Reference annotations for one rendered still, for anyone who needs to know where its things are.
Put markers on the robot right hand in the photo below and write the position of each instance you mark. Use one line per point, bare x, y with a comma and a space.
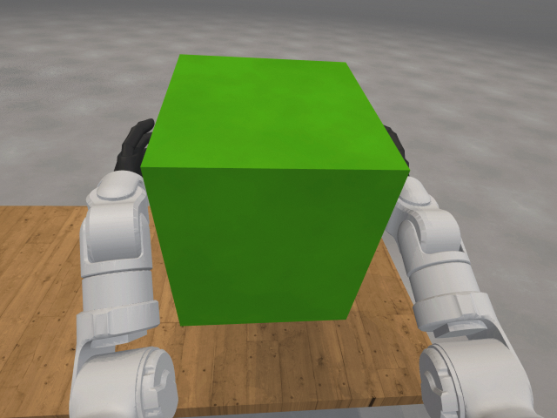
396, 141

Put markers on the robot right forearm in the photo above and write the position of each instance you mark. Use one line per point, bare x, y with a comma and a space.
448, 300

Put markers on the left robot upper arm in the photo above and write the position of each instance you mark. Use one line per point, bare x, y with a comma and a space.
135, 383

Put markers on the table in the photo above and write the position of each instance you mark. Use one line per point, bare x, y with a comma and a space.
371, 359

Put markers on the carton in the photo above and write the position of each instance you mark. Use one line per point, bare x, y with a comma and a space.
270, 182

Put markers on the robot left forearm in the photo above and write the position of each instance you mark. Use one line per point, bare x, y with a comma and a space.
115, 260

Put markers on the robot left hand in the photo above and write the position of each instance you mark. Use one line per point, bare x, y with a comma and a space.
133, 148

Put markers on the right robot upper arm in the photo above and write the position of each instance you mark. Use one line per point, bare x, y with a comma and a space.
473, 379

